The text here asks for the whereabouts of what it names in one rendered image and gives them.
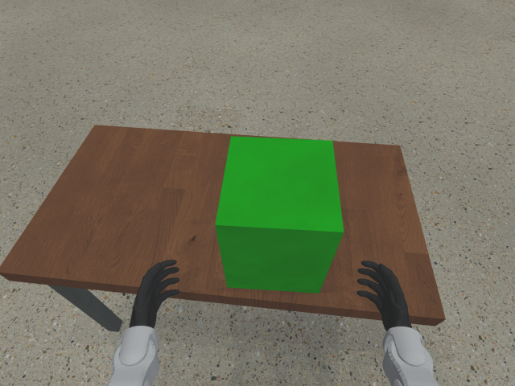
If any right robot hand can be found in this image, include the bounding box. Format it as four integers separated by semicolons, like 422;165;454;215
356;261;412;331

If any left robot hand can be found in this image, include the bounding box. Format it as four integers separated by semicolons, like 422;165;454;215
129;260;179;328

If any robot right forearm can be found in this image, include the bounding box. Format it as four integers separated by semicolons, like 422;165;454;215
382;326;439;386

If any robot left forearm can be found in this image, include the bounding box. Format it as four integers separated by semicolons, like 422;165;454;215
106;326;159;386

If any table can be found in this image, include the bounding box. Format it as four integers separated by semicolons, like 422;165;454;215
0;125;446;332

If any carton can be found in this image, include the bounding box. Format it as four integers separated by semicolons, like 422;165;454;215
215;136;344;294

